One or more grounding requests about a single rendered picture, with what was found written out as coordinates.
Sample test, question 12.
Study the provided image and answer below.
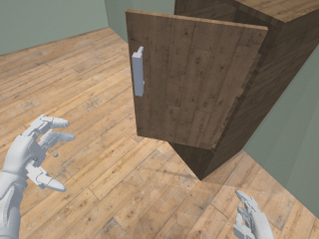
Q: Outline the left robot forearm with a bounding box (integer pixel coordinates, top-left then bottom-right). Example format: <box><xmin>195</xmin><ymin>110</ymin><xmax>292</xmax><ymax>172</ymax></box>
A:
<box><xmin>0</xmin><ymin>171</ymin><xmax>28</xmax><ymax>239</ymax></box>

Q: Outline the cupboard door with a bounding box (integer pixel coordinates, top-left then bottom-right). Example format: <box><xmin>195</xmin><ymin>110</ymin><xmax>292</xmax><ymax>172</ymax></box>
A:
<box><xmin>125</xmin><ymin>9</ymin><xmax>268</xmax><ymax>149</ymax></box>

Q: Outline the left robot hand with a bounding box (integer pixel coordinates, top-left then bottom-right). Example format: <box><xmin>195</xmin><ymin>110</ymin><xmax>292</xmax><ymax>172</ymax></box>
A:
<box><xmin>2</xmin><ymin>115</ymin><xmax>76</xmax><ymax>192</ymax></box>

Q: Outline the handle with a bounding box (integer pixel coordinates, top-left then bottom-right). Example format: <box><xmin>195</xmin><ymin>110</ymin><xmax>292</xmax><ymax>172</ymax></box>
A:
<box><xmin>132</xmin><ymin>46</ymin><xmax>145</xmax><ymax>97</ymax></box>

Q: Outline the right robot hand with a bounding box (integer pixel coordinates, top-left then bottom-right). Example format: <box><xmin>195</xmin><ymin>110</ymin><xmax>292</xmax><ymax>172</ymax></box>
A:
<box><xmin>233</xmin><ymin>190</ymin><xmax>274</xmax><ymax>239</ymax></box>

